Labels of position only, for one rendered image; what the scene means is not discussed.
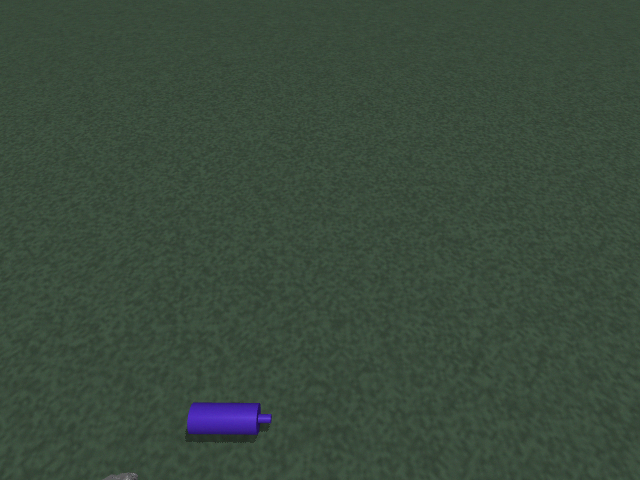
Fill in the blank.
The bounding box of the bottle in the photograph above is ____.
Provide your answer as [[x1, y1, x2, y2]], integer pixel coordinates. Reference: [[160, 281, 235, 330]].
[[187, 402, 272, 435]]

